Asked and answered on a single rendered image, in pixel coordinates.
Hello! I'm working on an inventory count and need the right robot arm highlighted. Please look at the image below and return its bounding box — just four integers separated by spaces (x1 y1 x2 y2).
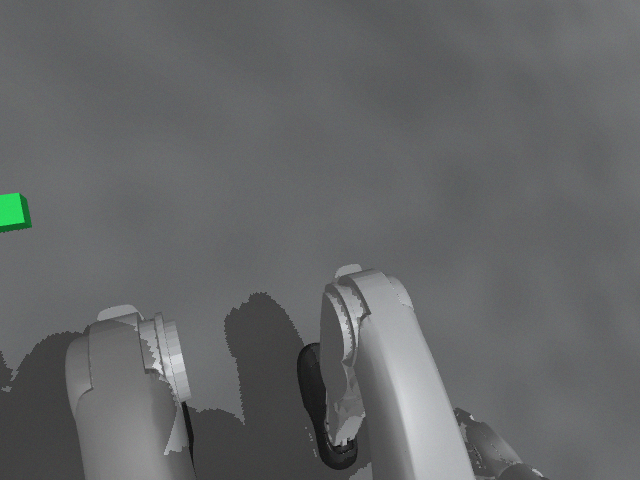
498 464 550 480

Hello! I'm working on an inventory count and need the right robot hand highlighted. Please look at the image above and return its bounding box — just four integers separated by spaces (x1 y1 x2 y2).
453 408 524 480

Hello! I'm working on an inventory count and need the left robot foot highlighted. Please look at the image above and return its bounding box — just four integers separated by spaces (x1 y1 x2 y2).
181 401 197 479

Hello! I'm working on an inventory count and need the right robot foot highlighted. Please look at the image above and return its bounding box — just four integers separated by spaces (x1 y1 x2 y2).
297 343 358 470

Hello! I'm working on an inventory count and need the small box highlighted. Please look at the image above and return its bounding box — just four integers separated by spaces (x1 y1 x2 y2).
0 193 32 232

